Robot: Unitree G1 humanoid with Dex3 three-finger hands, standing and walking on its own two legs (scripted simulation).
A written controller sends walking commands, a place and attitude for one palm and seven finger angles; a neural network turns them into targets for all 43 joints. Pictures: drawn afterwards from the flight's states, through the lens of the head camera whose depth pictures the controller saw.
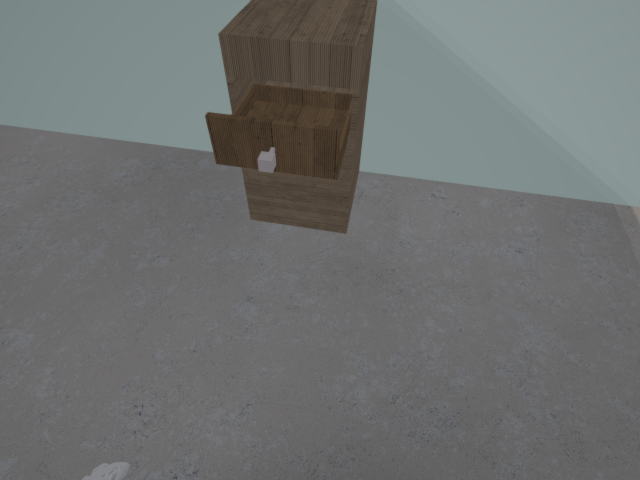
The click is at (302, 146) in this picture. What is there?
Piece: drawer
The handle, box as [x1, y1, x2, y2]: [257, 147, 275, 172]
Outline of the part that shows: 274,147 271,147 268,152 261,151 257,159 259,170 272,172 275,165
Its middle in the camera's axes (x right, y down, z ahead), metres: -0.15 -0.23 +1.11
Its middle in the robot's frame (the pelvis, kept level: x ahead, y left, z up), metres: +0.96 +0.20 -0.20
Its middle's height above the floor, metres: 0.57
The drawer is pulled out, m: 0.24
